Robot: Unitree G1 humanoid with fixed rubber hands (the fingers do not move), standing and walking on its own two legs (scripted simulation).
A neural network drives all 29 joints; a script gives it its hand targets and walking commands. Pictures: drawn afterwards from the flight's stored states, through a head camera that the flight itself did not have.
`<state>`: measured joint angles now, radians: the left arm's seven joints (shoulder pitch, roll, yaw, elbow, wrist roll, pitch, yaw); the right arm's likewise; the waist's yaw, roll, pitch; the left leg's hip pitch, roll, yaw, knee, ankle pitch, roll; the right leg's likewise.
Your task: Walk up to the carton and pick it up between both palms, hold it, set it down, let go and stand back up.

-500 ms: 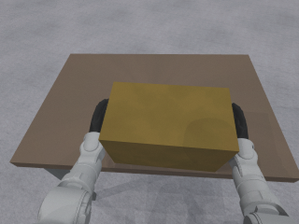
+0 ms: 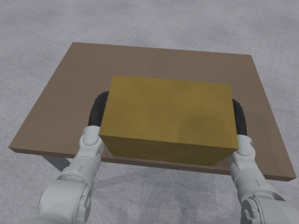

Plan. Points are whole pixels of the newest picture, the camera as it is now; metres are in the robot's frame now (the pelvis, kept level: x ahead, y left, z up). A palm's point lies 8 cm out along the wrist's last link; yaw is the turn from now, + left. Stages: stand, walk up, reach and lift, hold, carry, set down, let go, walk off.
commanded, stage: reach and lift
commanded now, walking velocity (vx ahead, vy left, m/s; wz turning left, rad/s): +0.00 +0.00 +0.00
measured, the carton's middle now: (166, 123) +0.38 -0.01 +0.04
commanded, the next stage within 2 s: hold in 1.90 s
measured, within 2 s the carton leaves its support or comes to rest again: neither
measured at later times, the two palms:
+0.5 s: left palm (94, 106) +0.39 +0.18 +0.10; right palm (248, 117) +0.37 -0.21 +0.09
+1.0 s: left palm (82, 115) +0.34 +0.19 +0.13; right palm (255, 121) +0.34 -0.21 +0.13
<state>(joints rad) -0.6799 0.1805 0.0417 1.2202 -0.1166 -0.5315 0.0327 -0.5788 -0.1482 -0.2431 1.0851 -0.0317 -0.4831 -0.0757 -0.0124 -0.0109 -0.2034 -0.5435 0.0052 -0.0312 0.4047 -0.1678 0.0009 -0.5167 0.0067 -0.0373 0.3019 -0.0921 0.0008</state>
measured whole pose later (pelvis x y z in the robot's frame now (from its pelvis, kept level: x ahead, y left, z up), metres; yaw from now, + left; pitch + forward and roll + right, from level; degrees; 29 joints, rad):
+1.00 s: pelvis +0.00 +0.00 +0.01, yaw +1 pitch +1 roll -1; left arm -0.35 0.11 0.15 0.18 0.02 0.43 0.02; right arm -0.38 -0.19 -0.09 0.38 0.20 0.28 -0.10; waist -0.04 -0.03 -0.08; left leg -0.16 0.00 -0.05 0.32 -0.17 0.00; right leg -0.14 0.00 -0.04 0.25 -0.12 0.00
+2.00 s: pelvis +0.00 -0.01 +0.01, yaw +1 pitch +0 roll -1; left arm -0.42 0.10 0.22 0.09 0.05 0.59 0.00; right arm -0.47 -0.20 -0.10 0.33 0.22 0.42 -0.11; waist -0.04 -0.02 -0.09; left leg -0.15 0.00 -0.05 0.32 -0.17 0.00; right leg -0.14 0.01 -0.02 0.26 -0.12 0.00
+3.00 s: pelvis -0.01 -0.01 +0.01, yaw +2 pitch -1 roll -1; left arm -0.46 0.10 0.26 0.09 0.06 0.65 -0.03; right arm -0.53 -0.18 -0.11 0.34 0.20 0.48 -0.11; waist -0.04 -0.02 -0.09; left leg -0.15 -0.01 -0.07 0.32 -0.16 -0.01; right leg -0.13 0.01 -0.03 0.26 -0.12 -0.01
